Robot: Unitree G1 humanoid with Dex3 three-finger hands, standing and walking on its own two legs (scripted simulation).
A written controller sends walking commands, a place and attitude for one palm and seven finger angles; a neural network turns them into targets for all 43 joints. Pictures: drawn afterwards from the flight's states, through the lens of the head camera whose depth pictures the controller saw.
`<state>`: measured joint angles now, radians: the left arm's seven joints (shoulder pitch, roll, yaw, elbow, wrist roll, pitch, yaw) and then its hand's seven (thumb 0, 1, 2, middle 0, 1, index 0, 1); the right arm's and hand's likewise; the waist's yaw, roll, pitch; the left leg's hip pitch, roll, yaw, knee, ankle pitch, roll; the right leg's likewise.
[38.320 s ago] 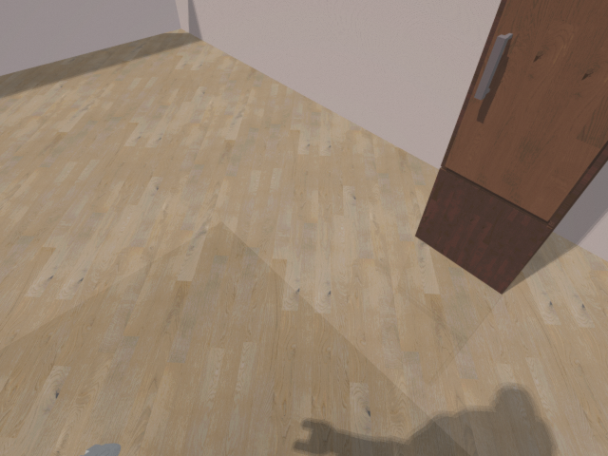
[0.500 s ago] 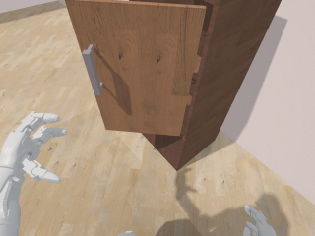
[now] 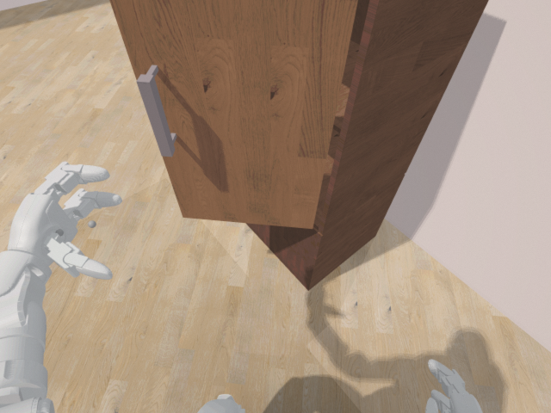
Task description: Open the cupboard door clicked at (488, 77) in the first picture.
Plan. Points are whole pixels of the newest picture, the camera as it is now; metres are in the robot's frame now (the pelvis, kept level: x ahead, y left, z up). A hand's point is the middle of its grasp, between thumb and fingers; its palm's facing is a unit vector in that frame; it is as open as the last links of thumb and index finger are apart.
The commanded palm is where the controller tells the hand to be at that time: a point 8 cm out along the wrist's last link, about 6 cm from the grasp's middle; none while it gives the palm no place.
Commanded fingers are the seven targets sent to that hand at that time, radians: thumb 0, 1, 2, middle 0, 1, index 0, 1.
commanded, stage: move the hooked fingers beside the handle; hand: left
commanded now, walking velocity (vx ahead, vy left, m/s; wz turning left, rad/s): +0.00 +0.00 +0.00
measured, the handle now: (161, 113) +0.61 +0.25 +0.07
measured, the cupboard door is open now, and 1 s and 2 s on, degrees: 45 45 45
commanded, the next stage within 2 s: none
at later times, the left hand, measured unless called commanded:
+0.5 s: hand (103, 176) +0.43 +0.29 +0.09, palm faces -0.06 -1.00 +0.01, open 14.0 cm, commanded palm +0.41 +0.35 +0.08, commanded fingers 0.00 -0.50 0.30 -0.30 -1.20 -0.30 -1.20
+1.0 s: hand (115, 142) +0.51 +0.30 +0.09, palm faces -0.04 -1.00 +0.01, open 14.0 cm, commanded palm +0.50 +0.35 +0.08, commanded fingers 0.00 -0.50 0.30 -0.30 -1.20 -0.30 -1.20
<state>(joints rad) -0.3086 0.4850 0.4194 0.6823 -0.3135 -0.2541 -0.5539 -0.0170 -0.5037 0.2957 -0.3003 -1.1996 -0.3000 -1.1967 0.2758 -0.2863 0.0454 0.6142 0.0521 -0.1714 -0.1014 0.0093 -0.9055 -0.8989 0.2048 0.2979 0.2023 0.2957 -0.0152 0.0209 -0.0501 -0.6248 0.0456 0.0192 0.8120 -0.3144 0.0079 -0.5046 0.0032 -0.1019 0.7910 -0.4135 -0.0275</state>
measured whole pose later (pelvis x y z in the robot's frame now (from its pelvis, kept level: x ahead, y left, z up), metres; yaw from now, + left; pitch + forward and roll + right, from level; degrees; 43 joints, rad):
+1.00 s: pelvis +0.01 +0.03 -0.03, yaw -3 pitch +20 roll -4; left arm -0.94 0.81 0.53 1.27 -0.13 -0.31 -0.56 -0.02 -0.50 0.30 -0.30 -1.20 -0.30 -1.20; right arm 0.39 -0.30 0.05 0.61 0.02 0.04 -0.07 0.00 -0.91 -0.90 0.21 0.30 0.20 0.30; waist -0.16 0.00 -0.08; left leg -0.94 0.07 0.03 0.98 -0.39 0.04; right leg -0.81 0.02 -0.08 0.90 -0.44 0.00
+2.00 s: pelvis +0.02 +0.03 -0.03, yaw -4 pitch +23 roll -6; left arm -1.04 0.90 0.54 1.29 -0.09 -0.27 -0.56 -0.02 -0.50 0.30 -0.30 -1.20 -0.30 -1.20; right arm 0.40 -0.30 0.07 0.58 0.01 0.10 -0.05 0.00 -0.91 -0.90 0.21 0.30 0.20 0.30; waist -0.20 0.01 -0.09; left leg -1.02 0.09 0.01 1.03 -0.42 0.04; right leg -0.86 0.04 -0.09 0.90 -0.45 0.01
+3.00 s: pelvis +0.02 +0.03 -0.03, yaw -3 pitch +24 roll -6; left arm -1.08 0.82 0.45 1.27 -0.08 -0.26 -0.45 -0.02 -0.50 0.30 -0.30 -1.20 -0.28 -1.20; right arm 0.42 -0.28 0.07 0.62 0.00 0.09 -0.03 0.00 -0.91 -0.90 0.21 0.30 0.20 0.30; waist -0.21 0.02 -0.08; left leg -1.04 0.08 0.00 1.03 -0.42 0.04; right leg -0.87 0.04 -0.10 0.91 -0.45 0.01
